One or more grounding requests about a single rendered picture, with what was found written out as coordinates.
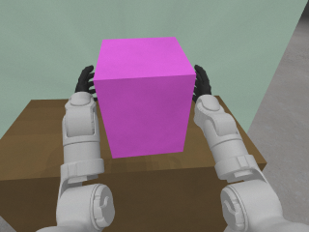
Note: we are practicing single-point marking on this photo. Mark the robot left upper arm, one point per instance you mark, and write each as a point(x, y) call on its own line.
point(84, 209)

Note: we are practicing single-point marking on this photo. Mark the robot left forearm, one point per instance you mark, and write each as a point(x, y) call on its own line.
point(81, 138)

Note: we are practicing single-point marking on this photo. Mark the pedestal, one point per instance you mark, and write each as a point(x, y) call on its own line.
point(170, 192)

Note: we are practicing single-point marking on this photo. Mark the carton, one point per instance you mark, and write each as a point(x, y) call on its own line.
point(144, 88)

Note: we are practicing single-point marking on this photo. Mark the right robot hand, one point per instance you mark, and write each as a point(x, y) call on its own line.
point(202, 83)

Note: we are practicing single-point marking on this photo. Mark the robot right forearm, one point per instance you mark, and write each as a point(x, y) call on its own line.
point(232, 161)

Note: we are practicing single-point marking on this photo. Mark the left robot hand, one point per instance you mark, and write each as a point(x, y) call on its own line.
point(84, 84)

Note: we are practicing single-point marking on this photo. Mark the robot right upper arm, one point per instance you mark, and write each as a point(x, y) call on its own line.
point(252, 206)

